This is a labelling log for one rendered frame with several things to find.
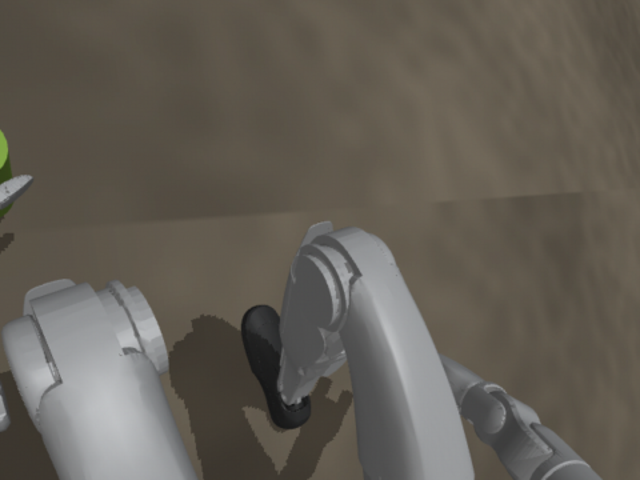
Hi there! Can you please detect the right robot arm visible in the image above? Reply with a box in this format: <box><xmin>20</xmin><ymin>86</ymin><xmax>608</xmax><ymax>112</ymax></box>
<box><xmin>461</xmin><ymin>381</ymin><xmax>603</xmax><ymax>480</ymax></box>

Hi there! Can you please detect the right robot foot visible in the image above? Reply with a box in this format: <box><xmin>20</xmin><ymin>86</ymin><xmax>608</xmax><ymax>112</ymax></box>
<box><xmin>241</xmin><ymin>305</ymin><xmax>311</xmax><ymax>429</ymax></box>

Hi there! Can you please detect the left robot hand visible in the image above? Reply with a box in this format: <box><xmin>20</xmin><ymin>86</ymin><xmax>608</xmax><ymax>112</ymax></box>
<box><xmin>0</xmin><ymin>175</ymin><xmax>34</xmax><ymax>210</ymax></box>

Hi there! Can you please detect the bottle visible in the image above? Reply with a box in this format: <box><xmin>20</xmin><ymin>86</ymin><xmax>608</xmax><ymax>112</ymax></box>
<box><xmin>0</xmin><ymin>130</ymin><xmax>14</xmax><ymax>218</ymax></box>

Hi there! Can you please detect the right robot hand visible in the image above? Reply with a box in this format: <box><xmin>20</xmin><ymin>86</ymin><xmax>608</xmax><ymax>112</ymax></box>
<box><xmin>438</xmin><ymin>353</ymin><xmax>485</xmax><ymax>416</ymax></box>

